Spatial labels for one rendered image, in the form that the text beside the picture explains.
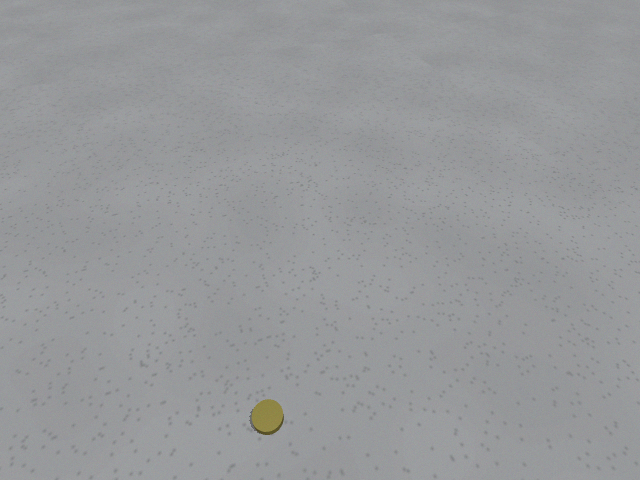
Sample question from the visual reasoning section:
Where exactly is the tin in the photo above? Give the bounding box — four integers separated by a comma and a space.
252, 399, 284, 435

